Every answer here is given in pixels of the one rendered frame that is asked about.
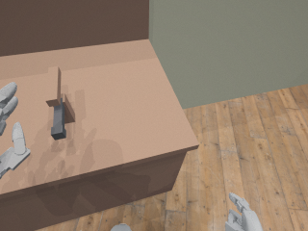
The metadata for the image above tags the counter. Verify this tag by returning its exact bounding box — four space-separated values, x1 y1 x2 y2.
0 0 199 231

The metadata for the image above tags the robot left hand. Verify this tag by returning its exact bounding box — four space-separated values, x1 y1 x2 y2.
0 82 31 179

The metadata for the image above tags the tap lever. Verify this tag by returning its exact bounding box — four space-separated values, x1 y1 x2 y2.
50 98 66 141

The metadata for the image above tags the robot right hand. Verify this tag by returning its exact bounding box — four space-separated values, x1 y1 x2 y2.
225 192 264 231

